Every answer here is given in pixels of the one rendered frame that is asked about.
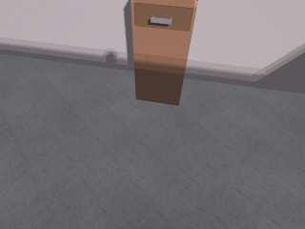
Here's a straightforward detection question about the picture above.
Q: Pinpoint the drawer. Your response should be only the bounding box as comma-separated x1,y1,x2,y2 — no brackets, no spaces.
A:
134,3,193,31

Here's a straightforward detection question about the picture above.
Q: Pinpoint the handle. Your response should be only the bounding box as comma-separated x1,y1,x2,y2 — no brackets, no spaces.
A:
151,16,173,25

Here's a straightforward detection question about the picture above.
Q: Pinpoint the cabinet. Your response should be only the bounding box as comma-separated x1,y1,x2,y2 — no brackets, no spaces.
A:
131,0,198,106

